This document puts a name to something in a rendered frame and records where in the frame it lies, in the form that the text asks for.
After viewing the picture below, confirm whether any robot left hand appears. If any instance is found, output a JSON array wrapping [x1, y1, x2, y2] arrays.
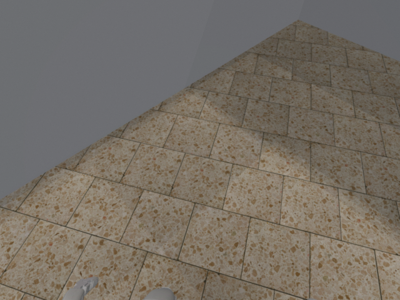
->
[[62, 276, 99, 300]]

